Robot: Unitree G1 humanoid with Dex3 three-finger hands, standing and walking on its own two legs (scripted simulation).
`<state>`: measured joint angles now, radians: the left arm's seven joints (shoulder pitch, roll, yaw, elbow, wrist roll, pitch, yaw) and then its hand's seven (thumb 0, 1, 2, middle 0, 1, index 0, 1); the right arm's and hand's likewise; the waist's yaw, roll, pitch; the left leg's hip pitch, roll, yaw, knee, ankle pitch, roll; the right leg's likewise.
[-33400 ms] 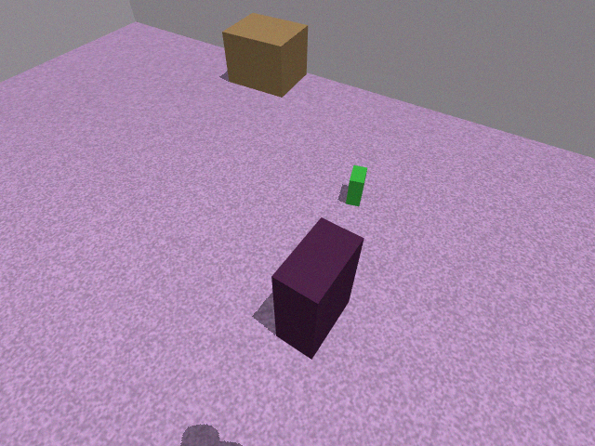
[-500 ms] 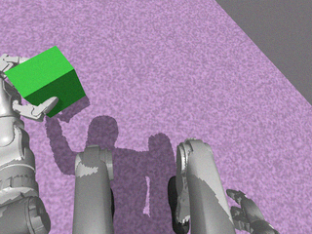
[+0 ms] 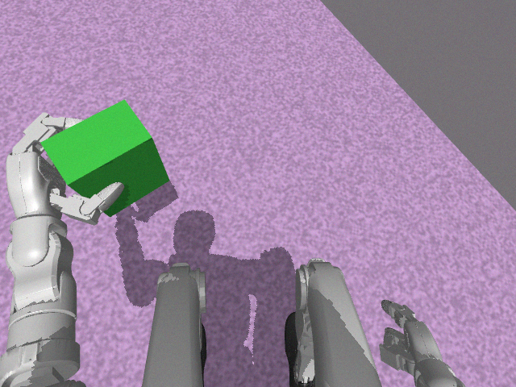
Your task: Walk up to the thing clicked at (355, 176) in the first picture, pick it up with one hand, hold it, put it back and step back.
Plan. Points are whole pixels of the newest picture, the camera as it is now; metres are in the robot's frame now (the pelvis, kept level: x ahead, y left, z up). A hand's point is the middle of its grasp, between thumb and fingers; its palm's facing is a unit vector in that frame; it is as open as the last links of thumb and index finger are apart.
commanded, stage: lift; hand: left
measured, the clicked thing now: (116, 164) +0.43 +0.21 -0.01
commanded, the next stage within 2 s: hold in 1.54 s
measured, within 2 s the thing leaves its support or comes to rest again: neither
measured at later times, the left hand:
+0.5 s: hand (32, 104) +0.39 +0.21 +0.18, palm faces +0.21 -0.98 -0.02, open 10.3 cm
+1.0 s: hand out of the picture +0.39 +0.20 +0.25, palm faces +0.22 -0.98 -0.02, open 10.3 cm
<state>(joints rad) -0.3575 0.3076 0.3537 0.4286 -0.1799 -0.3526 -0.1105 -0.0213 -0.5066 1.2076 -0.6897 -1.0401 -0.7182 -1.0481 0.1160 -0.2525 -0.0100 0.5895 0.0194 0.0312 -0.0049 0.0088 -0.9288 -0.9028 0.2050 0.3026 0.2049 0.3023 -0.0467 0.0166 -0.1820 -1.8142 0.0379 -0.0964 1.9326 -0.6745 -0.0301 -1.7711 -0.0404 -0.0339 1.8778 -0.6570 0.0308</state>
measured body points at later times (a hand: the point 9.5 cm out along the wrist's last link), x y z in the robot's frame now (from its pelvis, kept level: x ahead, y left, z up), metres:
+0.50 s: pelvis +0.04 +0.00 +0.14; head +0.15 +0.03 +0.58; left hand +0.38 +0.26 +0.18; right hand +0.20 -0.24 +0.04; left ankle +0.07 +0.13 -0.45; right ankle +0.08 -0.14 -0.45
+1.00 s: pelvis +0.05 +0.00 +0.21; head +0.13 +0.02 +0.65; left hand +0.37 +0.25 +0.25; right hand +0.20 -0.23 +0.10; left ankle +0.07 +0.13 -0.45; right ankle +0.08 -0.14 -0.45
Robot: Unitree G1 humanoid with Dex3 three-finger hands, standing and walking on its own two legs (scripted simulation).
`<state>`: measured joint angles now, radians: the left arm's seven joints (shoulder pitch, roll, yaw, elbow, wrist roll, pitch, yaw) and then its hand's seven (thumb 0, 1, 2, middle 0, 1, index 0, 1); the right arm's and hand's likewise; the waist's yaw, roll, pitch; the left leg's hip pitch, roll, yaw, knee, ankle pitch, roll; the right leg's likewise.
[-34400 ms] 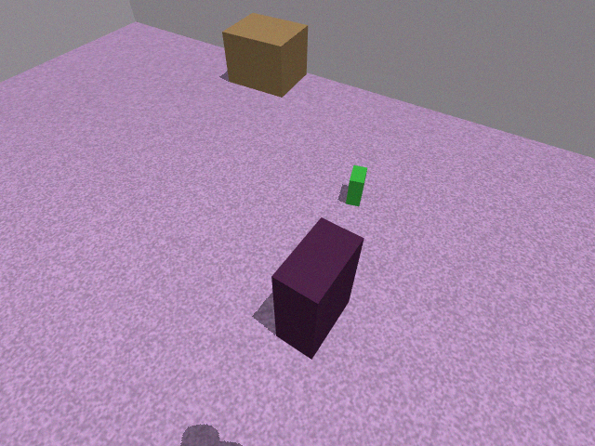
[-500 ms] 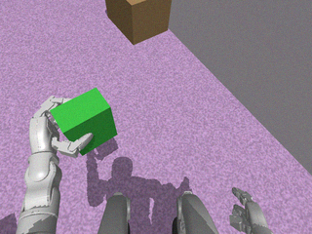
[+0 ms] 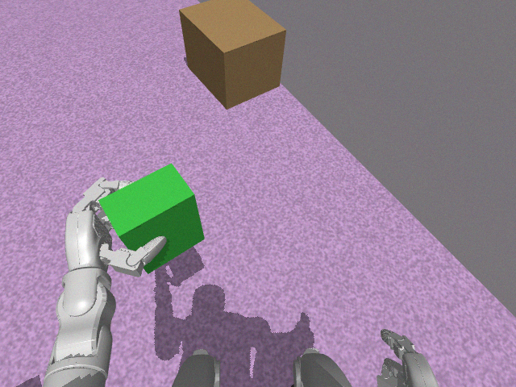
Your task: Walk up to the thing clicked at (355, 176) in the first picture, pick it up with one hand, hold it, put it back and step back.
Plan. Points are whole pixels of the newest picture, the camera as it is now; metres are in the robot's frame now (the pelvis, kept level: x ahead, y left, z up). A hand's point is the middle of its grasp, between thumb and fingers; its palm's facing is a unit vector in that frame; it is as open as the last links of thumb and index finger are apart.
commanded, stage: lift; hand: left
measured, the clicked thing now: (159, 222) +0.36 +0.15 +0.02
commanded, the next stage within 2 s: hold in 0.54 s
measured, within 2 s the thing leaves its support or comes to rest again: neither
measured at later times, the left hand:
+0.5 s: hand (132, 211) +0.35 +0.18 +0.07, palm faces +0.16 -0.99 -0.01, open 10.3 cm
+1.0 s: hand (128, 209) +0.34 +0.18 +0.09, palm faces +0.17 -0.98 -0.01, open 10.2 cm
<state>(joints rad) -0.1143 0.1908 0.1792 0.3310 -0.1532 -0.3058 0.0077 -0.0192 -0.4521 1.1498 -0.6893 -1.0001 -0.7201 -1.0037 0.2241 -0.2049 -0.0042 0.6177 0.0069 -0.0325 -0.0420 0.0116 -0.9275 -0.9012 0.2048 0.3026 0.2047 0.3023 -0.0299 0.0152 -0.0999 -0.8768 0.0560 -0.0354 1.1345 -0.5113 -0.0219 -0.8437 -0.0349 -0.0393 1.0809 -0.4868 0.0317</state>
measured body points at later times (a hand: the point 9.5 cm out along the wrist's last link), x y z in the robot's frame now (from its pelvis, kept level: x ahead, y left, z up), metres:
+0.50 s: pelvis +0.01 +0.00 +0.03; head +0.08 +0.01 +0.47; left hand +0.34 +0.23 +0.07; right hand +0.15 -0.25 -0.08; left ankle +0.02 +0.13 -0.66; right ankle +0.02 -0.14 -0.66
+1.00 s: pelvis +0.01 +0.00 +0.04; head +0.06 +0.00 +0.49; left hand +0.33 +0.23 +0.09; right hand +0.15 -0.25 -0.07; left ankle +0.02 +0.13 -0.66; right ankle +0.02 -0.14 -0.66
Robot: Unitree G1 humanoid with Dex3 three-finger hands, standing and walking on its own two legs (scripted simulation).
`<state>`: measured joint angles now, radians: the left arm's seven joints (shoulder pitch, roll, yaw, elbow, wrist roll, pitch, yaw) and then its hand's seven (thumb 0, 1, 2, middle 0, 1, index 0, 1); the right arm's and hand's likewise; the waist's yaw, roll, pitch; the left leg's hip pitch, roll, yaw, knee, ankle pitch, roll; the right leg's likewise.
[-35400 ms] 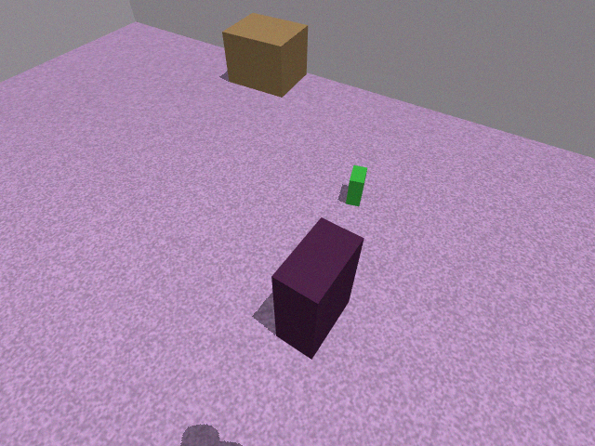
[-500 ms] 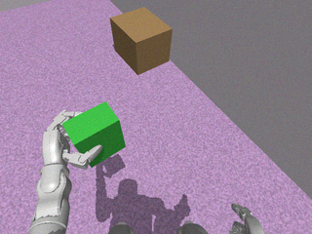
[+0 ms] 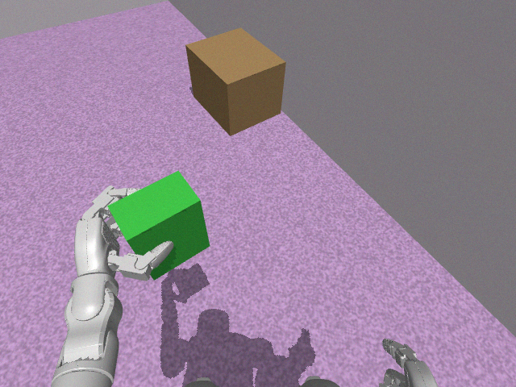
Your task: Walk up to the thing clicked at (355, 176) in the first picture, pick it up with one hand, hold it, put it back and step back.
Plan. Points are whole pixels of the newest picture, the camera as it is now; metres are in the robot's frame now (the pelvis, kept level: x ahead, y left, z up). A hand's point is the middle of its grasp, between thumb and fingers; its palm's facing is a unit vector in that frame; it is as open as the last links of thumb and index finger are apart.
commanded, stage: hold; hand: left
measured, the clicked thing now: (165, 228) +0.35 +0.15 +0.03
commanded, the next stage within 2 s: none
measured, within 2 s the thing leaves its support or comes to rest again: neither
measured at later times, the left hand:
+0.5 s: hand (138, 233) +0.33 +0.18 +0.06, palm faces +0.17 -0.99 -0.01, open 10.2 cm
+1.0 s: hand (143, 231) +0.33 +0.17 +0.06, palm faces +0.16 -0.99 +0.00, open 10.2 cm
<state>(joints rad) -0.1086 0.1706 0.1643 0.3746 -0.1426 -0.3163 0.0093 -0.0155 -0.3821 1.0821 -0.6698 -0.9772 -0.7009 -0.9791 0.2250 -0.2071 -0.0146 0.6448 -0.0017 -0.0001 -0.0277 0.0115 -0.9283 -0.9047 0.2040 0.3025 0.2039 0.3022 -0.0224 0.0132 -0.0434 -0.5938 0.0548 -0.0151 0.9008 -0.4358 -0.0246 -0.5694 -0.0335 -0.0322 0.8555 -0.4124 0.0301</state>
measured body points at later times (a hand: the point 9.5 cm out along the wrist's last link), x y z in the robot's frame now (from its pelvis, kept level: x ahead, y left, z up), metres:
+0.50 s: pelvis +0.00 +0.00 +0.00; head +0.04 +0.01 +0.45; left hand +0.32 +0.23 +0.06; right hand +0.13 -0.24 -0.10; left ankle +0.01 +0.13 -0.69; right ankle +0.01 -0.14 -0.69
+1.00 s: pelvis +0.01 +0.00 +0.01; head +0.05 +0.00 +0.45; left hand +0.32 +0.22 +0.06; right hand +0.14 -0.24 -0.10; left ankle +0.01 +0.13 -0.69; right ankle +0.01 -0.14 -0.69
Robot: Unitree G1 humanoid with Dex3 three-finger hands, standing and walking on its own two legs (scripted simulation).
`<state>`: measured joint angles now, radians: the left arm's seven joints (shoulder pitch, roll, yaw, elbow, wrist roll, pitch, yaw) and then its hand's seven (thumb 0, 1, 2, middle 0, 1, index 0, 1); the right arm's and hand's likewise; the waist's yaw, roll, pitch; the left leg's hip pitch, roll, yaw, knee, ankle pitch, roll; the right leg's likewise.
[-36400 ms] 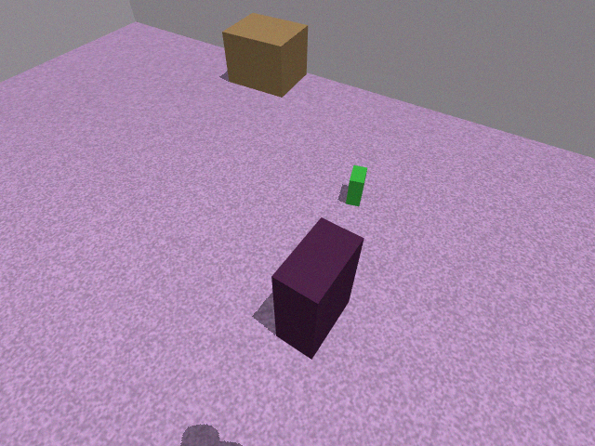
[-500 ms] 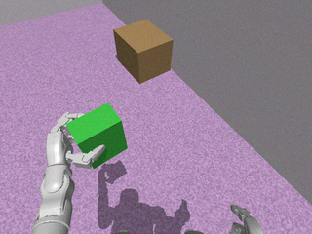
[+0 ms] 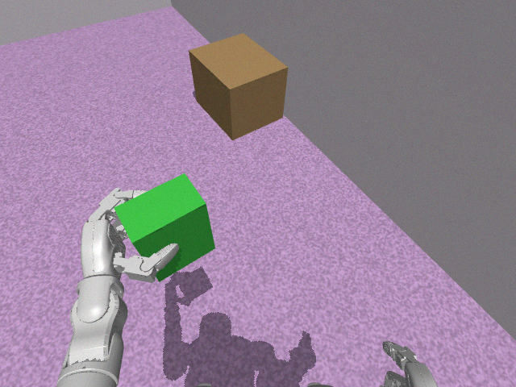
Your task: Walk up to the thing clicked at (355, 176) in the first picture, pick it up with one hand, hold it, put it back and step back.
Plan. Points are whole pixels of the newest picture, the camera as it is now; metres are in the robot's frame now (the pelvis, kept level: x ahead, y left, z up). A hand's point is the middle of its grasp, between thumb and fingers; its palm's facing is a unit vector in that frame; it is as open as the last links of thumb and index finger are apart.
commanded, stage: hold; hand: left
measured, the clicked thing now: (171, 230) +0.35 +0.14 +0.03
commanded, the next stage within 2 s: crouch in 1.24 s
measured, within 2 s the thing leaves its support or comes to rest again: neither
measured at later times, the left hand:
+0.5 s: hand (145, 239) +0.33 +0.17 +0.05, palm faces +0.16 -0.99 -0.01, open 10.2 cm
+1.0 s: hand (141, 237) +0.33 +0.18 +0.05, palm faces +0.16 -0.99 -0.01, open 10.3 cm
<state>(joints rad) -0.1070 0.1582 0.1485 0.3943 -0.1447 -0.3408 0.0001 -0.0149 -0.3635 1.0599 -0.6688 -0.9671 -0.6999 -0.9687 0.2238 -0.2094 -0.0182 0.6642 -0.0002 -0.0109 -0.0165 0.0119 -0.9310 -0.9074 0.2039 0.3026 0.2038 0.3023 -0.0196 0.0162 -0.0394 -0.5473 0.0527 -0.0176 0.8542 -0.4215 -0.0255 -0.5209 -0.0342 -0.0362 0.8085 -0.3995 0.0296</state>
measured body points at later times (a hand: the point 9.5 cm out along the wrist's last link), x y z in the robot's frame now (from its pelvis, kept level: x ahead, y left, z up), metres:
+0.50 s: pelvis +0.00 +0.00 +0.00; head +0.04 +0.00 +0.45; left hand +0.31 +0.22 +0.05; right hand +0.13 -0.24 -0.11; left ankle +0.01 +0.13 -0.70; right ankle +0.00 -0.14 -0.70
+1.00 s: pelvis +0.00 +0.00 +0.00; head +0.04 +0.01 +0.45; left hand +0.31 +0.23 +0.06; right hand +0.13 -0.24 -0.11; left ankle +0.01 +0.13 -0.70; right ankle +0.00 -0.14 -0.70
